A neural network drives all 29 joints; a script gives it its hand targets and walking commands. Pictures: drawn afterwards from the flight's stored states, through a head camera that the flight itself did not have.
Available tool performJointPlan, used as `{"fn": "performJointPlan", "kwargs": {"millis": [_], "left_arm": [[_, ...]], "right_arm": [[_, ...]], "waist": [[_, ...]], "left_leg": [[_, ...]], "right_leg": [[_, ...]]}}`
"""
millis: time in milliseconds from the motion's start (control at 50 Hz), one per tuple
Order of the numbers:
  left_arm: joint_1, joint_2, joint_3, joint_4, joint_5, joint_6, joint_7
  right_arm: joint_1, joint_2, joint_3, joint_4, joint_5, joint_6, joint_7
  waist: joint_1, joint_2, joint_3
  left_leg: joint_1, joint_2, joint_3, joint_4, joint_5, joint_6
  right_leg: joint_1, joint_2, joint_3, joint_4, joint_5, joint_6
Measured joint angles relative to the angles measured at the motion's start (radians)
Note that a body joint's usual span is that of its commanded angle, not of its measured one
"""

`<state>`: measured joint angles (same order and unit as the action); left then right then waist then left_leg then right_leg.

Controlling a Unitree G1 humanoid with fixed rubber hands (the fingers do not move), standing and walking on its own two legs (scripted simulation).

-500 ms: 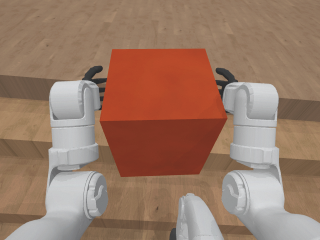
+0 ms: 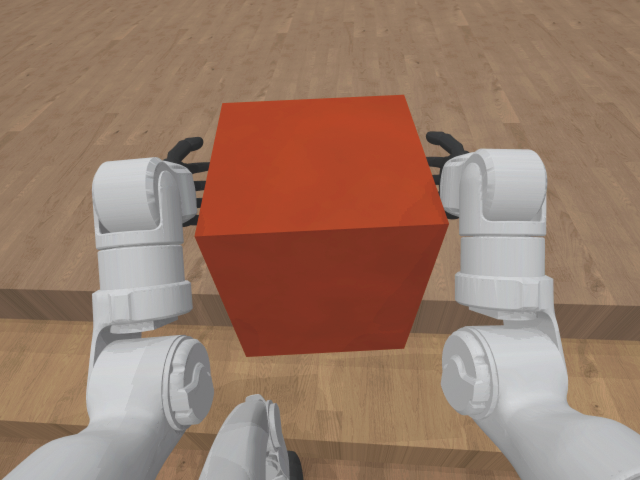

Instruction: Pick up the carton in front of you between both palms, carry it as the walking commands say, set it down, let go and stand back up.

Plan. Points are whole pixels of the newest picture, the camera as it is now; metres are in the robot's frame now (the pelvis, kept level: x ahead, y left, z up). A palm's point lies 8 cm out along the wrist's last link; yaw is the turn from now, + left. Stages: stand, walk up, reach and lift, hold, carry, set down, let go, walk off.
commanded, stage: carry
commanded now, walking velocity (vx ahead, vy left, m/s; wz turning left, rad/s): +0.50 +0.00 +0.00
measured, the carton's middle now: (319, 234) +0.38 -0.01 +0.13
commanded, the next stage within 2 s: none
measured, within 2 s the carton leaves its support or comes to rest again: neither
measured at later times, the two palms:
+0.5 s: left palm out of the picture +0.67 +0.12 +0.35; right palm out of the picture +0.67 -0.18 +0.36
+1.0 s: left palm out of the picture +1.01 +0.09 +0.53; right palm out of the picture +0.99 -0.21 +0.52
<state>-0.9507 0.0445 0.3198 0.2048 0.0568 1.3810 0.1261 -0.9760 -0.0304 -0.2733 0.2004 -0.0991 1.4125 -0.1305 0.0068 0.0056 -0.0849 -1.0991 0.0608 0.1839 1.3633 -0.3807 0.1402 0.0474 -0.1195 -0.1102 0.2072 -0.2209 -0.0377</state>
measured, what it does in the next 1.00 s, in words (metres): climbs: right foot 0.16 m higher, then left foot 0.16 m higher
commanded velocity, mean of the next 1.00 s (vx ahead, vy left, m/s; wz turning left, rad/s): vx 0.50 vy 0.00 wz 0.00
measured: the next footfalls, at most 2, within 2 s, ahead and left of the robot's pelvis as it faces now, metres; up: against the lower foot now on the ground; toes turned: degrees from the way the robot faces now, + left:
right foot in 0.48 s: +0.45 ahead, -0.16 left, +0.32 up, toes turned -5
left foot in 0.98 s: +0.85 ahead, +0.06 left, +0.48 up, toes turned +5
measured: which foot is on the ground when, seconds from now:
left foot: down 0.00-0.50, up 0.52-0.96, down 0.98-1.00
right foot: down 0.00-0.04, up 0.06-0.46, down 0.48-0.98, up 1.00-1.00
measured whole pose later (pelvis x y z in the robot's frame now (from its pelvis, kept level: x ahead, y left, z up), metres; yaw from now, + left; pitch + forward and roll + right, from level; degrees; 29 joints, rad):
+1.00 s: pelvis +0.62 -0.02 +0.33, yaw +0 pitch +3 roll +4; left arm -0.94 0.05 0.35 0.19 0.07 1.38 0.11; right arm -0.96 -0.03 -0.24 0.20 -0.08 1.40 -0.15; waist -0.07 0.01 -0.06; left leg -0.93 -0.01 0.22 1.10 -0.24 0.13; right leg 0.02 -0.16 -0.11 0.44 -0.16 -0.05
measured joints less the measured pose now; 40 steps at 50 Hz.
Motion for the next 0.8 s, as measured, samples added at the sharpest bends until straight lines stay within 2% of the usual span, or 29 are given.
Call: {"fn": "performJointPlan", "kwargs": {"millis": [20, 40, 60, 100, 120, 140, 160, 200, 280, 340, 380, 400, 420, 460, 480, 500, 520, 540, 560, 580, 600, 620, 640, 680, 760, 800], "left_arm": [[0.015, -0.001, 0.016, 0.005, 0.01, 0.004, -0.007], [0.026, 0.001, 0.032, 0.011, 0.02, 0.006, -0.017], [0.025, 0.006, 0.043, 0.02, 0.028, 0.002, -0.026], [0.03, 0.007, 0.069, 0.035, 0.054, -0.012, -0.044], [0.042, -0.001, 0.083, 0.032, 0.067, -0.014, -0.048], [0.057, -0.013, 0.087, 0.019, 0.081, -0.016, -0.047], [0.069, -0.024, 0.094, 0.001, 0.09, -0.015, -0.047], [0.082, -0.041, 0.093, -0.037, 0.099, -0.017, -0.048], [0.074, -0.036, 0.072, -0.1, 0.086, -0.024, -0.058], [0.058, -0.009, 0.052, -0.119, 0.069, -0.015, -0.058], [0.047, 0.001, 0.034, -0.109, 0.062, -0.01, -0.056], [0.043, 0.002, 0.024, -0.1, 0.059, -0.007, -0.052], [0.04, 0.0, 0.013, -0.09, 0.057, -0.004, -0.046], [0.031, -0.002, -0.014, -0.06, 0.048, 0.004, -0.031], [0.027, -0.004, -0.029, -0.037, 0.039, 0.002, -0.022], [0.028, -0.01, -0.047, -0.014, 0.029, -0.005, -0.009], [0.025, -0.015, -0.065, 0.011, 0.025, -0.01, 0.002], [0.026, -0.022, -0.079, 0.026, 0.018, -0.016, 0.011], [0.032, -0.027, -0.094, 0.033, 0.008, -0.028, 0.02], [0.046, -0.035, -0.108, 0.036, -0.002, -0.042, 0.03], [0.067, -0.043, -0.122, 0.033, -0.01, -0.052, 0.039], [0.09, -0.049, -0.13, 0.021, -0.019, -0.056, 0.047], [0.107, -0.05, -0.133, 0.006, -0.028, -0.055, 0.052], [0.116, -0.043, -0.129, -0.022, -0.051, -0.055, 0.063], [0.069, -0.032, -0.096, -0.058, -0.062, -0.068, 0.063], [0.038, -0.035, -0.081, -0.063, -0.052, -0.072, 0.058]], "right_arm": [[0.009, 0.006, 0.016, 0.021, 0.007, -0.006, -0.007], [0.015, 0.01, 0.033, 0.04, 0.016, -0.01, -0.015], [0.02, 0.01, 0.05, 0.05, 0.027, -0.019, -0.022], [0.046, 0.016, 0.08, 0.063, 0.054, -0.048, -0.036], [0.068, 0.019, 0.092, 0.062, 0.068, -0.058, -0.043], [0.087, 0.023, 0.102, 0.054, 0.083, -0.061, -0.061], [0.1, 0.023, 0.104, 0.044, 0.094, -0.063, -0.067], [0.105, 0.017, 0.1, 0.022, 0.109, -0.068, -0.073], [0.074, 0.019, 0.072, -0.01, 0.104, -0.089, -0.067], [0.049, 0.034, 0.055, -0.024, 0.079, -0.091, -0.057], [0.046, 0.035, 0.045, -0.032, 0.066, -0.081, -0.049], [0.05, 0.033, 0.038, -0.036, 0.062, -0.074, -0.043], [0.054, 0.029, 0.03, -0.039, 0.06, -0.064, -0.038], [0.058, 0.019, 0.006, -0.038, 0.053, -0.042, -0.026], [0.064, 0.014, -0.007, -0.036, 0.049, -0.032, -0.02], [0.073, 0.009, -0.021, -0.034, 0.043, -0.027, -0.013], [0.084, 0.006, -0.039, -0.03, 0.036, -0.025, -0.003], [0.084, -0.004, -0.053, -0.022, 0.028, -0.022, 0.009], [0.08, -0.013, -0.066, -0.011, 0.021, -0.027, 0.021], [0.081, -0.018, -0.08, -0.001, 0.011, -0.035, 0.031], [0.09, -0.017, -0.091, 0.001, 0.002, -0.04, 0.038], [0.102, -0.009, -0.097, -0.006, -0.008, -0.042, 0.039], [0.115, 0.001, -0.102, -0.021, -0.016, -0.04, 0.038], [0.127, 0.019, -0.102, -0.06, -0.026, -0.038, 0.038], [0.107, 0.025, -0.083, -0.136, -0.033, -0.041, 0.039], [0.088, 0.012, -0.076, -0.153, -0.028, -0.038, 0.039]], "waist": [[-0.044, -0.003, -0.006], [-0.09, -0.001, 0.003], [-0.134, -0.007, 0.027], [-0.188, -0.031, 0.07], [-0.203, -0.042, 0.083], [-0.212, -0.046, 0.094], [-0.215, -0.045, 0.105], [-0.205, -0.032, 0.124], [-0.166, -0.015, 0.118], [-0.15, -0.03, 0.075], [-0.138, -0.036, 0.058], [-0.126, -0.038, 0.051], [-0.11, -0.034, 0.044], [-0.07, -0.016, 0.02], [-0.046, -0.008, 0.005], [-0.01, 0.002, -0.005], [0.027, -0.009, -0.006], [0.071, -0.001, 0.007], [0.109, 0.011, 0.027], [0.137, 0.023, 0.047], [0.159, 0.036, 0.061], [0.174, 0.045, 0.071], [0.182, 0.048, 0.081], [0.18, 0.044, 0.105], [0.161, 0.022, 0.119], [0.159, 0.023, 0.1]], "left_leg": [[0.107, -0.035, 0.009, -0.089, -0.065, 0.004], [0.217, -0.065, 0.009, -0.209, 0.008, -0.002], [0.258, -0.082, 0.013, -0.24, 0.034, -0.012], [0.337, -0.098, 0.015, -0.301, 0.032, -0.023], [0.386, -0.105, 0.012, -0.35, 0.032, -0.027], [0.437, -0.11, 0.007, -0.407, 0.037, -0.033], [0.487, -0.111, 0.001, -0.465, 0.046, -0.04], [0.581, -0.107, -0.011, -0.574, 0.066, -0.053], [0.726, -0.083, -0.037, -0.743, 0.084, -0.062], [0.811, -0.069, -0.064, -0.828, 0.074, -0.082], [0.888, -0.046, -0.09, -0.89, 0.063, -0.109], [0.935, -0.031, -0.101, -0.935, 0.063, -0.12], [0.988, -0.011, -0.108, -0.998, 0.075, -0.126], [1.071, 0.037, -0.098, -1.117, 0.12, -0.12], [1.087, 0.063, -0.083, -1.136, 0.152, -0.119], [1.07, 0.094, -0.066, -1.095, 0.19, -0.116], [1.014, 0.115, -0.06, -0.977, 0.248, -0.118], [0.94, 0.133, -0.091, -0.791, 0.343, -0.106], [0.834, 0.106, -0.177, -0.515, 0.325, -0.117], [0.725, 0.047, -0.257, -0.214, 0.28, -0.12], [0.63, -0.016, -0.302, 0.05, 0.243, -0.11], [0.549, -0.067, -0.313, 0.249, 0.213, -0.093], [0.475, -0.102, -0.301, 0.382, 0.188, -0.076], [0.343, -0.13, -0.256, 0.495, 0.17, -0.052], [0.119, -0.083, -0.153, 0.468, 0.055, -0.023], [-0.009, -0.057, -0.136, 0.575, -0.068, -0.006]], "right_leg": [[-0.029, -0.023, -0.014, 0.08, 0.036, -0.008], [-0.088, -0.044, -0.011, 0.231, 0.127, -0.01], [-0.19, -0.035, 0.053, 0.502, 0.164, 0.003], [-0.416, 0.067, 0.193, 1.097, 0.112, 0.006], [-0.505, 0.116, 0.216, 1.31, 0.087, -0.008], [-0.583, 0.151, 0.216, 1.456, 0.065, -0.024], [-0.654, 0.172, 0.206, 1.548, 0.052, -0.041], [-0.776, 0.178, 0.173, 1.611, 0.024, -0.064], [-0.959, 0.123, 0.105, 1.529, -0.079, -0.089], [-1.134, 0.088, 0.103, 1.751, -0.272, -0.104], [-1.239, 0.064, 0.112, 1.827, -0.35, -0.105], [-1.277, 0.046, 0.105, 1.793, -0.35, -0.1], [-1.291, 0.029, 0.083, 1.691, -0.33, -0.096], [-1.243, 0.012, 0.017, 1.392, -0.228, -0.101], [-1.181, 0.023, -0.014, 1.296, -0.227, -0.109], [-1.087, 0.056, -0.043, 1.226, -0.286, -0.114], [-0.957, 0.091, -0.054, 1.081, -0.206, -0.116], [-0.868, 0.123, -0.058, 0.987, -0.224, -0.078], [-0.828, 0.139, -0.062, 0.955, -0.241, -0.066], [-0.787, 0.147, -0.062, 0.922, -0.247, -0.059], [-0.74, 0.154, -0.061, 0.875, -0.241, -0.055], [-0.688, 0.16, -0.056, 0.817, -0.23, -0.05], [-0.634, 0.163, -0.05, 0.753, -0.213, -0.042], [-0.524, 0.16, -0.039, 0.621, -0.182, -0.028], [-0.343, 0.136, -0.01, 0.404, -0.142, -0.026], [-0.267, 0.124, 0.009, 0.325, -0.141, -0.02]]}}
